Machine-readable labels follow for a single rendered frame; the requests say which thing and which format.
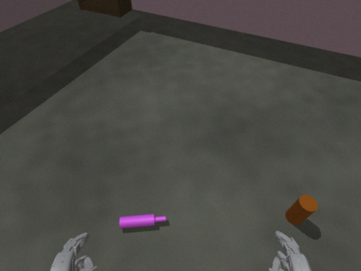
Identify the bookshelf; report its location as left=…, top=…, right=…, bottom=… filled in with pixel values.
left=78, top=0, right=132, bottom=18

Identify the left robot hand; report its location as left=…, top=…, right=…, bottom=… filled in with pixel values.
left=50, top=233, right=97, bottom=271

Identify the right robot hand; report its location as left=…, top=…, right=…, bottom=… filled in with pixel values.
left=268, top=231, right=312, bottom=271

